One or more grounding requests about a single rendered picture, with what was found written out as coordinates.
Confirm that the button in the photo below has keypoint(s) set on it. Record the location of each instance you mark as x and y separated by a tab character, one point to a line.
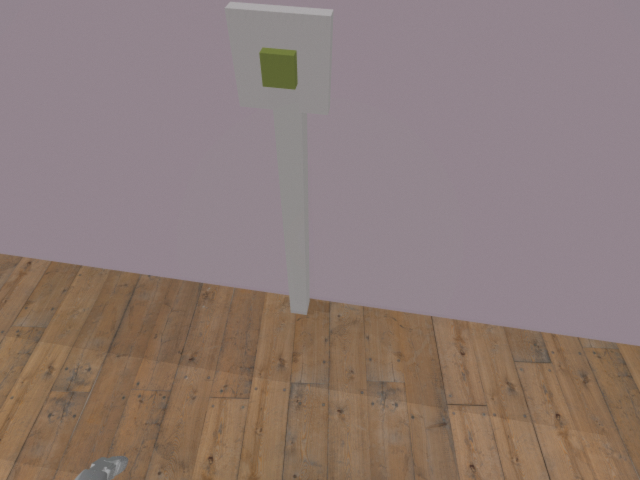
279	68

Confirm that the left robot hand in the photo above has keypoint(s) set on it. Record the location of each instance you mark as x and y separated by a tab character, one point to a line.
104	468

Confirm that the panel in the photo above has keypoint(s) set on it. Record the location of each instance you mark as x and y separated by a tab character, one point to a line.
309	31

